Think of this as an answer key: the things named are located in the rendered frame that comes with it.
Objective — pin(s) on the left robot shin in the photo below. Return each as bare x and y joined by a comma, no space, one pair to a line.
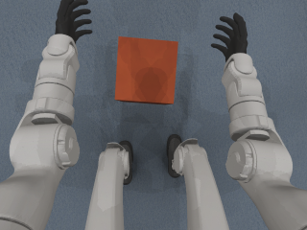
111,145

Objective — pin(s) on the robot shin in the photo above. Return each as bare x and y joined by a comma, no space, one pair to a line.
111,145
191,141

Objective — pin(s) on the right robot hand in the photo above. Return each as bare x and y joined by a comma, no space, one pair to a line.
238,36

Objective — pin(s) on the left robot hand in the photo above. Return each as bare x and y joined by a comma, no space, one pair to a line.
66,24

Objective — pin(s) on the carton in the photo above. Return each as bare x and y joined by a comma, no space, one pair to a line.
146,70

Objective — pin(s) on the right robot shin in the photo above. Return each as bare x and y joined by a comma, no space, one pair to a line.
191,141

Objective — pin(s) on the robot left upper arm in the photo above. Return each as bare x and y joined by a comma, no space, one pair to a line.
40,156

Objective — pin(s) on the robot right upper arm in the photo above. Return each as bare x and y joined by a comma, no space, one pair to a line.
264,169

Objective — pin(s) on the robot left forearm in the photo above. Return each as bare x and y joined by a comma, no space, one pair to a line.
55,85

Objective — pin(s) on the robot right forearm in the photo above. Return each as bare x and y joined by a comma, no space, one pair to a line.
245,102

